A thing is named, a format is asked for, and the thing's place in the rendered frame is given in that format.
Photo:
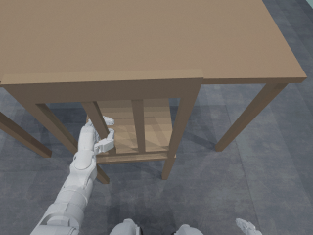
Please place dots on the left robot thigh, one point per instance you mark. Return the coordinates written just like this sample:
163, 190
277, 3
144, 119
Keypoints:
126, 228

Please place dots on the left robot forearm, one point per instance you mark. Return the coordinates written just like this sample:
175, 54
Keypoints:
69, 206

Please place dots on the right robot shin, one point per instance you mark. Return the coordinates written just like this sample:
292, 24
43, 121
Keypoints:
184, 226

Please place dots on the table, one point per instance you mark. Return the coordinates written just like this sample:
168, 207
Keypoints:
231, 41

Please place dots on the robot left hand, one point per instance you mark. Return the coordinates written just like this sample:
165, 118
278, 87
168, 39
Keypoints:
89, 137

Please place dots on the left robot upper arm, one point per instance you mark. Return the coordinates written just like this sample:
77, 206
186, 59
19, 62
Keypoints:
55, 230

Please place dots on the chair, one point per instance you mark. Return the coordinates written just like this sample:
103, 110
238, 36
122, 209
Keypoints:
137, 101

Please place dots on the robot right hand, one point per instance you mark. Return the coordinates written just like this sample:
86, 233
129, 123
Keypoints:
247, 227

